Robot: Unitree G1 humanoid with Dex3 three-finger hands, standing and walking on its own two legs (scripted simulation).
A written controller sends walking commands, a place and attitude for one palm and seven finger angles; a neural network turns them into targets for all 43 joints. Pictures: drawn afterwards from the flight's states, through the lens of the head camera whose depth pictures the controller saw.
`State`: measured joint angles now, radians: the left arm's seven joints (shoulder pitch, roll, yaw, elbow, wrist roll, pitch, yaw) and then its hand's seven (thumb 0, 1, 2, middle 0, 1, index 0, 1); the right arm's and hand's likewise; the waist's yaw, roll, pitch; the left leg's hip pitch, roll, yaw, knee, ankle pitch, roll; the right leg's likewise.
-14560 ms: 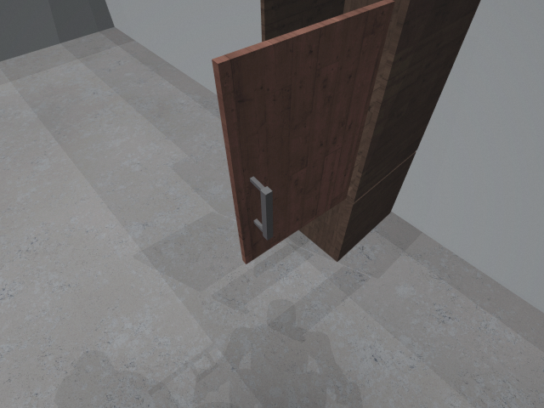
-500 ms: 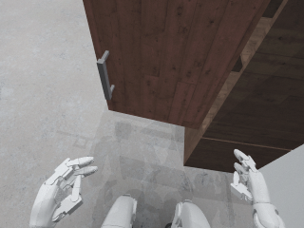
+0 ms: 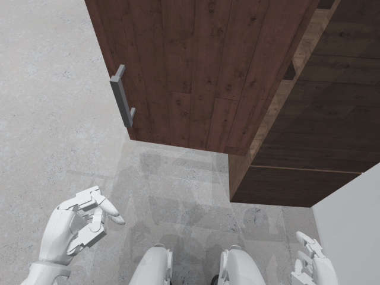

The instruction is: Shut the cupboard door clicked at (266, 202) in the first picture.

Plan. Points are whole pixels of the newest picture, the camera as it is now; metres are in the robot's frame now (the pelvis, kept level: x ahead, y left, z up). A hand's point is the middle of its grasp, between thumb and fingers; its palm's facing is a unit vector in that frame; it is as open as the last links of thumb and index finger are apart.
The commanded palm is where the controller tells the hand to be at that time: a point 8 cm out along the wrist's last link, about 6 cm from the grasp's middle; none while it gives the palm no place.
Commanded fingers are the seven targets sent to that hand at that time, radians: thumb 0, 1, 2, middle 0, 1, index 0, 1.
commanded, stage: raise the hand and make a fist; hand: left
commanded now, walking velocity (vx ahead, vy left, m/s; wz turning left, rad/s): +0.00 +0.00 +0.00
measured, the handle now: (125, 98) +0.54 +0.20 +0.02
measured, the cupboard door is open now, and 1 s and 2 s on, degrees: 85 85 85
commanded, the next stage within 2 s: bring the fist close to the handle in 0.90 s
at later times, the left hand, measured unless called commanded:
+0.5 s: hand (98, 213) +0.24 +0.18 +0.06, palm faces -0.10 -0.99 -0.05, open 3.1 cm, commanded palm +0.22 +0.23 +0.05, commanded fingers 0.00 0.90 0.90 -1.30 -1.50 -1.30 -1.50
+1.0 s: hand (106, 221) +0.23 +0.17 +0.04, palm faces -0.13 -0.99 -0.02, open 3.1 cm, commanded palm +0.22 +0.23 +0.05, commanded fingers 0.00 0.90 0.90 -1.30 -1.50 -1.30 -1.50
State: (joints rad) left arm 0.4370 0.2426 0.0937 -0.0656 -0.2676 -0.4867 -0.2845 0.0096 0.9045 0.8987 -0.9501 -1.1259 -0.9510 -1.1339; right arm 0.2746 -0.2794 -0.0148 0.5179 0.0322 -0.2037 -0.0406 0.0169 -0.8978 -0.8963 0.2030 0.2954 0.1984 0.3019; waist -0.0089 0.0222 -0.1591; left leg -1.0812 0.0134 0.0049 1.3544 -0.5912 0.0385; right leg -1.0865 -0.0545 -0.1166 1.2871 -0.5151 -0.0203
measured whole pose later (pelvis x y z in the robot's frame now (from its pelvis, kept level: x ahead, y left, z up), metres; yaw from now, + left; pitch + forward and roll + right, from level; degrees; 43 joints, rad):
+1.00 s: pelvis +0.01 -0.01 +0.00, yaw +0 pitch +19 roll -2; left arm 0.40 0.27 0.14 0.00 -0.30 -0.39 -0.36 0.01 0.90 0.90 -1.29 -1.50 -1.29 -1.50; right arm 0.24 -0.25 0.01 0.45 0.04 -0.14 -0.04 0.01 -0.90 -0.90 0.20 0.30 0.20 0.30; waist -0.01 0.03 -0.18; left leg -1.07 0.03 0.00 1.35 -0.61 0.02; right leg -1.08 -0.04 -0.12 1.28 -0.53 -0.04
